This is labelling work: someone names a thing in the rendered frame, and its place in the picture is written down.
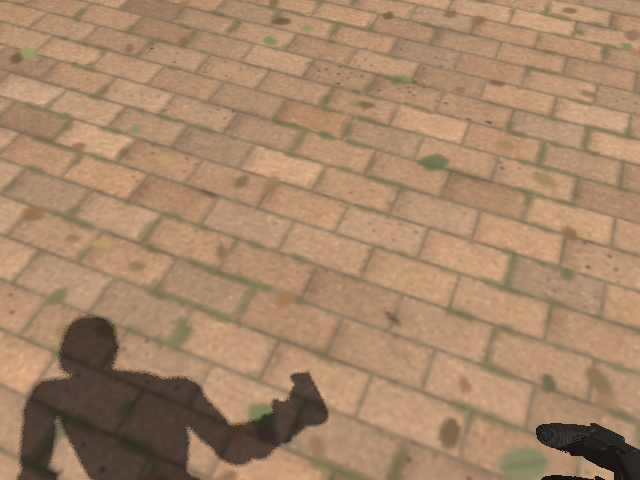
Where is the robot right hand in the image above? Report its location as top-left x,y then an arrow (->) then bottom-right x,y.
536,423 -> 640,480

